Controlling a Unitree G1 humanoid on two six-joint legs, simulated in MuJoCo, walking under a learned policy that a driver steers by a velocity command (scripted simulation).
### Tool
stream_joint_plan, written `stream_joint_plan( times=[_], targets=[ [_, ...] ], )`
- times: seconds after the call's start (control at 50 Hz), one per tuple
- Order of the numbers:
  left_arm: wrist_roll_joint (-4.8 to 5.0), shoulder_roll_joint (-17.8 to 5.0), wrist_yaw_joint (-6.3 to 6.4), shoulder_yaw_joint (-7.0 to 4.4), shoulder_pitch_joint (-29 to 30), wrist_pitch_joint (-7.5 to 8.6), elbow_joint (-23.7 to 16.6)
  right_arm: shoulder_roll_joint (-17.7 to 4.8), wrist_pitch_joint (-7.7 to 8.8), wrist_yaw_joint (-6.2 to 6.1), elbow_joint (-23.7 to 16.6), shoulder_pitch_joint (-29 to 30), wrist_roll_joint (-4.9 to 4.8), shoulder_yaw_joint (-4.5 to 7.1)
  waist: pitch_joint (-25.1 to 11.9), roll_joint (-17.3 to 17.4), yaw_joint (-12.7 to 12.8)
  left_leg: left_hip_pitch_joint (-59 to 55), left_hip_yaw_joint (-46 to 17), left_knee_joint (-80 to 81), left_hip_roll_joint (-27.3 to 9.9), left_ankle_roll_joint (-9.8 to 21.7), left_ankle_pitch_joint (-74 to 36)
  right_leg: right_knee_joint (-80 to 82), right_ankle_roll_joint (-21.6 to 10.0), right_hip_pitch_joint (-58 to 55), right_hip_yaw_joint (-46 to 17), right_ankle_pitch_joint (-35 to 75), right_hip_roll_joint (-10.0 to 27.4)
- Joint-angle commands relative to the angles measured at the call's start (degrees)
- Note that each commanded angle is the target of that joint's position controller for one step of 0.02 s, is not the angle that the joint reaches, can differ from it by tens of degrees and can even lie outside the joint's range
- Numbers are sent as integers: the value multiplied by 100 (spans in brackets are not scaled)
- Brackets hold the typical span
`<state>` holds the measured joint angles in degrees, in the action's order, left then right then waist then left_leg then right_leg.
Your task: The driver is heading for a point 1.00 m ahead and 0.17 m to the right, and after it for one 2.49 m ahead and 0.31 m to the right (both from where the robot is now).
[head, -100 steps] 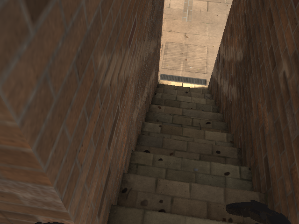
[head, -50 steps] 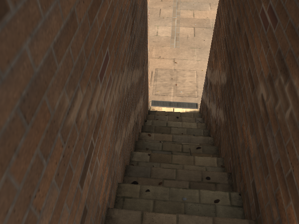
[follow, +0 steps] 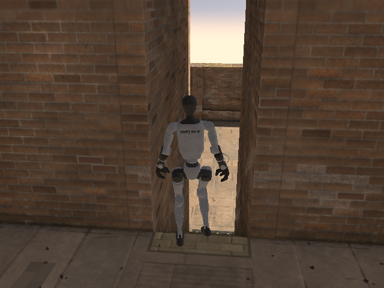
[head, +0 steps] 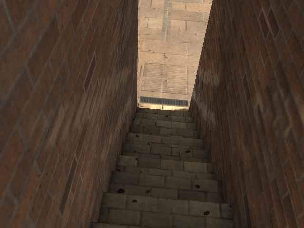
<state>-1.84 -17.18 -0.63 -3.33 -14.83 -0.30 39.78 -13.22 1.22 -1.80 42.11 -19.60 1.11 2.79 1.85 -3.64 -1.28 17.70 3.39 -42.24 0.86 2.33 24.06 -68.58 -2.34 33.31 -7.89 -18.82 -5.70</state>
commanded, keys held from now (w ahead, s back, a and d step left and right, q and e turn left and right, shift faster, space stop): w+shift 1.00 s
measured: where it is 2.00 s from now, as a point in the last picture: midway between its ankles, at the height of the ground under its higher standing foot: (167, 176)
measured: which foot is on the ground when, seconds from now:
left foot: down 0.00-0.34, up 0.36-0.74, down 0.76-1.00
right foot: up 0.00-0.32, down 0.34-0.76, up 0.78-1.00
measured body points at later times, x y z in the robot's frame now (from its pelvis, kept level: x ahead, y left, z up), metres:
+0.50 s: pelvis +0.25 -0.08 -0.19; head +0.27 -0.07 +0.26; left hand +0.25 +0.17 -0.34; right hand +0.28 -0.34 -0.33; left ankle +0.25 +0.09 -0.79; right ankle +0.20 -0.15 -0.90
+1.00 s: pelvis +0.61 -0.08 -0.43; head +0.61 -0.06 +0.01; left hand +0.77 +0.16 -0.56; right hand +0.48 -0.33 -0.56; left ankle +0.49 +0.02 -1.09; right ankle +0.82 -0.25 -1.09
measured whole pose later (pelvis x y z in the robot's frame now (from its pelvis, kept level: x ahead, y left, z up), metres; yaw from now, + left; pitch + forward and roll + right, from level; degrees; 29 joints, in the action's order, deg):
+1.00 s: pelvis +0.61 -0.08 -0.43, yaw +0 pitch -3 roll +1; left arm -2.4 -15.2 -1.5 -1.4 -6.7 2.1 50.0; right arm -9.6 4.8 -5.1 60.7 -35.8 -1.5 3.1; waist 1.3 -5.0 -1.5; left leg 11.1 0.7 -58.6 3.7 2.4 44.4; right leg -52.2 -1.8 42.2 -11.7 21.9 -0.9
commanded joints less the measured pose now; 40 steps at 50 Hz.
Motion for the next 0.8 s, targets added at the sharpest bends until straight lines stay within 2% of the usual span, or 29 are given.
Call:
stream_joint_plan(
  times=[0.02,0.04,0.1,0.12,0.16,0.22,0.26,0.3,0.32,0.34,0.36,0.38,0.4,0.42,0.44,0.46,0.48,0.52,0.54,0.56,0.58,0.6,0.66,0.7,0.72,0.74,0.76,0.78,0.8],
  targets=[
    [-176,-553,-8,-134,473,-210,-776,-850,343,-28,-265,471,29,179,222,931,141,341,-2250,2339,-1747,1186,118,-66,153,513,-160,1165,337],
    [-166,-817,-99,-285,653,-241,-782,-846,460,-74,66,113,-69,219,476,523,162,98,-1822,1660,-1267,788,298,929,201,832,-828,2676,413],
    [-135,-368,-420,-113,594,-302,-743,-873,591,-193,349,-27,-288,224,317,793,238,794,-1191,1470,-797,597,729,2148,120,-441,-242,4662,265],
    [-160,-122,-515,-16,553,-306,-666,-794,496,-220,431,-49,-305,170,258,724,260,905,-1277,1357,-865,631,867,2200,1,-768,-187,5065,429],
    [-80,-162,-550,12,846,-272,-687,-755,421,-296,475,-119,-151,145,459,462,146,1063,-1267,915,-759,648,1093,2700,-48,-989,106,4950,526],
    [-67,-119,-475,97,1372,-217,-768,-869,343,-422,641,-591,76,171,619,617,-341,777,-1217,358,-845,665,1290,3201,-139,-1217,361,4714,654],
    [-33,-209,-308,104,1252,-65,-572,-778,193,-439,735,-739,75,178,831,643,-469,83,-1208,-415,-836,708,-41,4141,-178,-1004,156,3803,866],
    [-141,-246,-73,61,273,113,-134,-786,-22,-432,873,-731,179,203,559,617,-302,-373,-865,-2080,-580,850,-1567,4941,-232,-1835,495,3218,787],
    [-231,-135,56,52,-522,127,291,-774,-98,-391,1019,-1086,66,227,350,169,-79,-181,-699,-3183,-611,957,-2206,5366,-288,-2701,766,2979,673],
    [-247,-237,133,-41,-1727,173,738,-885,-143,-246,941,-790,54,265,-106,-154,629,776,-579,-5226,-330,874,-2398,5477,-485,-4126,472,3347,837],
    [-194,-515,84,-98,-2688,243,1142,-378,-82,-108,834,-439,22,243,-309,-1351,895,3044,-269,-7864,532,644,1874,3766,-616,-5538,86,5555,1237],
    [-136,-747,-13,-81,-2348,348,981,-198,82,-165,561,-784,-124,88,-404,-1274,371,4357,-759,-7999,295,724,1867,2563,-508,-5803,-453,6420,1672],
    [41,-861,-26,-193,-2184,333,907,-332,172,-180,683,-800,-50,71,-535,-1040,425,4709,-813,-7785,78,761,1106,2716,-813,-5442,-725,5155,1908],
    [160,-1229,47,-374,-1906,318,965,-342,267,-242,518,-652,20,43,-629,-1472,359,4894,-1026,-7208,-327,536,867,3596,-1744,-4586,-2278,1134,2709],
    [117,-167,102,-13,-706,399,560,-928,196,-259,581,139,124,224,35,117,140,4235,-1372,-4614,-714,261,-1046,4251,-1323,-3106,-1613,-444,1995],
    [-23,-130,134,29,-496,511,575,-711,26,-264,620,364,205,204,452,-512,117,3788,-1222,-4371,-677,-42,-935,3956,-1736,-2004,-2356,577,2329],
    [16,64,162,120,-581,603,683,-758,-93,-199,516,551,121,230,816,436,-125,2791,-1153,-2240,-830,-445,-1794,4060,-1551,-845,-1797,1043,1872],
    [128,-666,235,-113,-934,559,934,-368,-118,-51,544,670,317,130,445,247,-21,1473,-476,-1666,-473,-695,-1689,4059,-1616,-413,-1670,1259,1699],
    [94,-838,185,-183,-1175,594,1017,-411,-95,26,769,136,341,153,-116,-279,-25,1214,-397,-2209,-385,-548,-2247,3523,-1632,-794,-1691,1102,1767],
    [157,-229,222,-61,-1397,713,1152,-467,51,56,478,825,144,210,179,-191,103,2419,-1006,-970,-680,-431,-4346,2911,-1517,-1487,-1498,297,1277],
    [225,-106,235,-14,-1446,785,1195,-488,178,101,261,1440,98,216,289,19,299,2520,-898,-233,-532,-322,-4792,2799,-1492,-1660,-1462,-205,1141],
    [270,-113,288,-16,-1277,836,1169,-260,236,175,103,1610,199,118,292,535,279,1706,-755,527,-392,-403,-5925,2715,-1306,-1031,-1192,-760,810],
    [159,26,95,41,-1413,695,1274,-40,35,243,129,1413,-120,49,439,96,479,364,-458,1048,-318,-271,-5238,2407,-1299,-602,-962,-668,747],
    [-8,-102,145,19,-1706,441,1425,-156,44,82,333,837,-338,115,624,-284,457,68,-323,1571,-242,-182,-3920,1533,-1336,-1162,-887,184,737],
    [-115,-332,192,13,-1161,376,1389,-347,61,-14,692,-555,-131,228,29,-425,-229,-1398,53,285,-41,-22,-4377,211,-1286,-706,-761,1508,790],
    [-95,-372,137,-2,-716,327,1337,-652,23,-107,1166,-2006,-62,357,-473,-142,-967,-2658,-44,849,1,144,-3437,-1470,-1068,-403,-254,3289,662],
    [1,-367,151,-24,-919,295,1362,-833,80,-25,1211,-2323,4,442,51,982,-1249,-2912,-643,2584,-478,653,-2294,-3897,-949,152,234,1540,14],
    [-152,220,162,105,-343,338,1267,-740,97,59,1409,-2900,73,345,71,1280,-1359,-4177,-1055,977,-979,652,-3542,-5601,-1005,2364,247,-2525,-521],
    [-17,380,156,174,-1148,476,957,-645,195,210,1231,-2461,87,150,119,1168,-338,-4240,-2111,259,-1598,603,-4412,-4449,-1102,3420,-419,-2034,-160]
  ],
)
Velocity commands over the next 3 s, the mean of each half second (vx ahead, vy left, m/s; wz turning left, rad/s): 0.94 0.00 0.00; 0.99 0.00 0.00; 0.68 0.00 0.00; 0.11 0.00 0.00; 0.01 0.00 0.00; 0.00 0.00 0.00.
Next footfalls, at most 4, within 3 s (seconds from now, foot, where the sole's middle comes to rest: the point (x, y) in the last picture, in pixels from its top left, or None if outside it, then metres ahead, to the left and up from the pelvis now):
0.34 right None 0.24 -0.15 -0.94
0.76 left None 0.53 0.02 -1.13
1.12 right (173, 207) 0.82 -0.19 -1.32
1.40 left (151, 187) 1.07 -0.06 -1.51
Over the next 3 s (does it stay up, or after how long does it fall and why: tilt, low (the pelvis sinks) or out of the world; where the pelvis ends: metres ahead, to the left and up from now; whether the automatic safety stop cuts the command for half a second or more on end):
stays up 1.27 -0.21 -0.93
